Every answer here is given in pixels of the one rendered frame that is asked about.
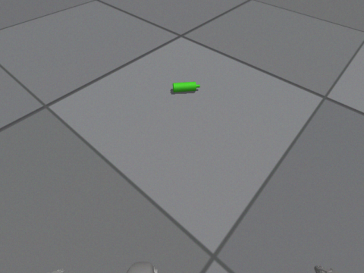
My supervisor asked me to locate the bottle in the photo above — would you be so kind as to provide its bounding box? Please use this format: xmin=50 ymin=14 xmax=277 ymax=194
xmin=173 ymin=82 xmax=200 ymax=92

